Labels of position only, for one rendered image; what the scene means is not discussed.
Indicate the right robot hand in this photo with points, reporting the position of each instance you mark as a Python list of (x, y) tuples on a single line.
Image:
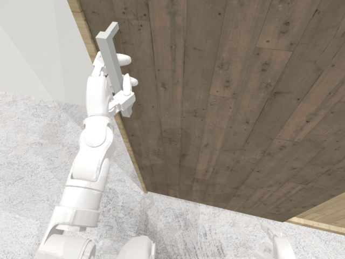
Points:
[(281, 248)]

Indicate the left robot forearm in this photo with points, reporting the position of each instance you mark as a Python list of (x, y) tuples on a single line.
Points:
[(79, 204)]

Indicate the robot left thigh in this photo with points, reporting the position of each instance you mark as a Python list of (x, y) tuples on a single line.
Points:
[(138, 248)]

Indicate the robot left upper arm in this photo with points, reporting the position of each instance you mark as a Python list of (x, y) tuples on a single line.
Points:
[(67, 247)]

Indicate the left robot hand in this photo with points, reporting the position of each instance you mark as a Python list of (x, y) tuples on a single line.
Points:
[(99, 89)]

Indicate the wardrobe door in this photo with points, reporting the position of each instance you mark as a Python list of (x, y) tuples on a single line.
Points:
[(240, 104), (331, 212)]

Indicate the handle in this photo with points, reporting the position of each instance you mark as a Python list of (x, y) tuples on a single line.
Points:
[(108, 52)]

